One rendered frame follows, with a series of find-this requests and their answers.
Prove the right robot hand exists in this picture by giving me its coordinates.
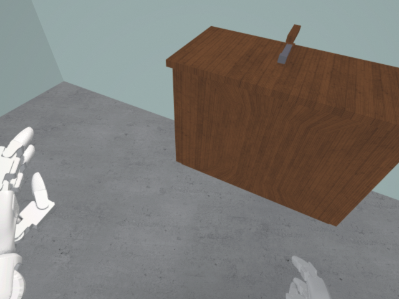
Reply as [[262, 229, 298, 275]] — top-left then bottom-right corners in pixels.
[[286, 255, 332, 299]]

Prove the left robot hand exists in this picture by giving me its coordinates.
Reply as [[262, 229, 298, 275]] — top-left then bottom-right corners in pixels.
[[0, 127, 55, 255]]

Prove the robot left forearm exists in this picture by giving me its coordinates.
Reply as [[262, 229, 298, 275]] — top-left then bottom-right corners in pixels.
[[0, 253, 26, 299]]

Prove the tap lever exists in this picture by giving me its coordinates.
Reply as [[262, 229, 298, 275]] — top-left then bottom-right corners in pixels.
[[277, 44, 292, 64]]

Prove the counter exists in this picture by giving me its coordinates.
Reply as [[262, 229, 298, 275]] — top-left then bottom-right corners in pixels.
[[166, 24, 399, 227]]

